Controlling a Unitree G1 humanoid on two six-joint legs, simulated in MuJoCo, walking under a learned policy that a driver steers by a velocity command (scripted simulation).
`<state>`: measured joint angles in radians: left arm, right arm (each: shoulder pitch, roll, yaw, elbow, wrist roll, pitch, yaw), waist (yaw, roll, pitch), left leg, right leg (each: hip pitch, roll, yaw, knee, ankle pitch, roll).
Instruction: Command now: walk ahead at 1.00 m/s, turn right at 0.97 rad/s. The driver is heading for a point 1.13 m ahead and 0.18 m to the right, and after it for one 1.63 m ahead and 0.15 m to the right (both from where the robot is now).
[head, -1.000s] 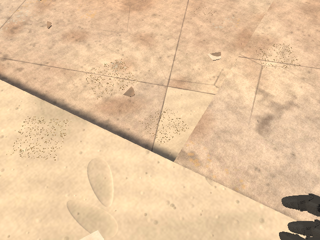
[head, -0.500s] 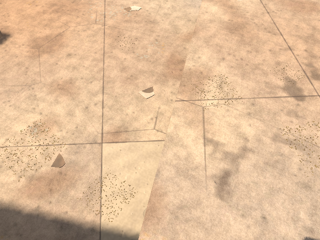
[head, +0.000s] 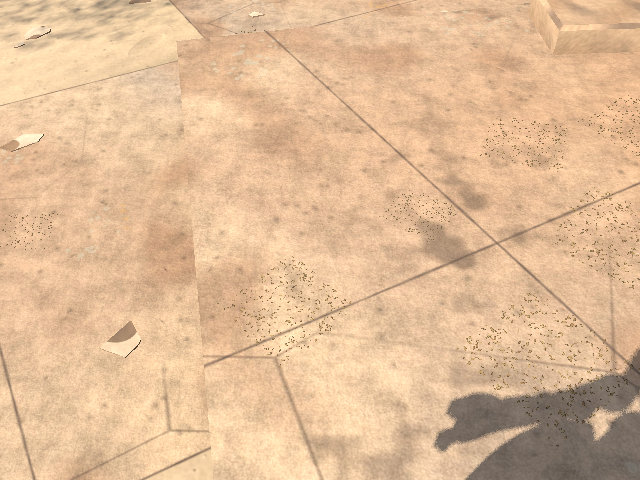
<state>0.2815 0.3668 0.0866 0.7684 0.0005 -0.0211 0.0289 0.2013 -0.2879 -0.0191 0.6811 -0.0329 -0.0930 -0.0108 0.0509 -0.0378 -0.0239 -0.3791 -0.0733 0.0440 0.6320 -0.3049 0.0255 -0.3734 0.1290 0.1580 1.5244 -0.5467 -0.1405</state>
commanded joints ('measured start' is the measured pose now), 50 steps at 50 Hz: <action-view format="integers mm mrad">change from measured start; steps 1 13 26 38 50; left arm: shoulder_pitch -74 -457 55 82 -176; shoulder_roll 68 -92 16 25 -20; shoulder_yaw -19 -69 -6 -50 -106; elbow -96 -232 16 70 -244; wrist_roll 48 29 55 -32 63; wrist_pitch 15 32 -40 -153 -46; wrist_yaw -18 -117 -7 25 -37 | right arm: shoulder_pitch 115 469 216 95 125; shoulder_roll -93 19 -44 -13 -156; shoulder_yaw -44 -20 -42 -26 -77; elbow -37 297 128 91 97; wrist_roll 12 -22 45 34 11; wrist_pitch -22 -49 -10 60 14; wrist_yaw -14 10 8 73 2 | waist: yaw -61 -125 -3 -144 18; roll -51 128 160 -24 -80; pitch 6 174 31 64 181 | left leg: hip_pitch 399 479 -476 110 -225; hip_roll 524 236 152 -5 136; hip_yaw -809 141 -72 196 -482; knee -459 -467 924 137 -517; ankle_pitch -487 753 -28 511 -77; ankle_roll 67 -100 19 94 329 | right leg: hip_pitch -615 -603 499 215 -196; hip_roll -160 -171 -424 -226 -266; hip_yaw -43 -268 278 -383 -91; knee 226 -258 -1286 -1245 -438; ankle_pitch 321 557 258 1685 267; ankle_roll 31 -57 -224 176 207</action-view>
